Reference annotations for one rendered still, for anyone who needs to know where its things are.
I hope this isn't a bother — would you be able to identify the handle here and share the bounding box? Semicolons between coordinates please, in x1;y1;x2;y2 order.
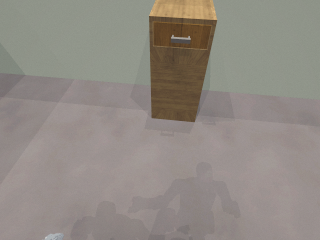
171;35;191;44

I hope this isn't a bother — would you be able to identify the drawer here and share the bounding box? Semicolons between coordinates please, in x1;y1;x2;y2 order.
153;21;212;49

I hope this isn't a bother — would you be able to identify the cabinet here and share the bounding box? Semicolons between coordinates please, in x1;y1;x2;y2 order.
149;0;217;122

